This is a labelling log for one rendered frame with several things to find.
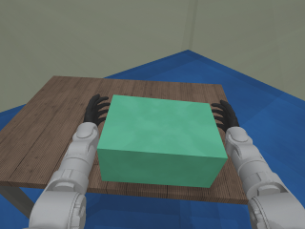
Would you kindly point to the robot left upper arm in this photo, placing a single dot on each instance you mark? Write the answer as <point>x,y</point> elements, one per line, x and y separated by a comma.
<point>59,210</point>

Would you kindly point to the table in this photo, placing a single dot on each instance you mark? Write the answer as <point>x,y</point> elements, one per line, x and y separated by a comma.
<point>34,143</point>

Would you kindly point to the right robot hand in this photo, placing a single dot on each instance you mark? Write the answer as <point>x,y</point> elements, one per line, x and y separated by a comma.
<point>229,119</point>

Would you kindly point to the robot right forearm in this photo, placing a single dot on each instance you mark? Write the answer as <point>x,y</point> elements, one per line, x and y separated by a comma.
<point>256,176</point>

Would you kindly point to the left robot hand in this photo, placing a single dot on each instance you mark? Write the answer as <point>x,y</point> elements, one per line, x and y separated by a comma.
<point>92,114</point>

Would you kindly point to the robot right upper arm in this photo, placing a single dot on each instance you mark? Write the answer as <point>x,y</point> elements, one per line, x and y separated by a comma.
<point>276,211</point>

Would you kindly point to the carton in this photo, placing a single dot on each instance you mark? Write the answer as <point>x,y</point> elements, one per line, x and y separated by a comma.
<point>160,141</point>

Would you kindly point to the robot left forearm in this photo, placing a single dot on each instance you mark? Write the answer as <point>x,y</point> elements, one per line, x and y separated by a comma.
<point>75,167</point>

